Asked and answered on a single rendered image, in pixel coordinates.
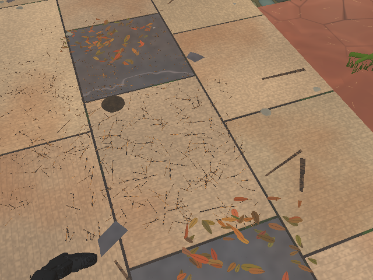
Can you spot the left robot hand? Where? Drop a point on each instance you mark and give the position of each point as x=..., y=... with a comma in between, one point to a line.
x=62, y=265

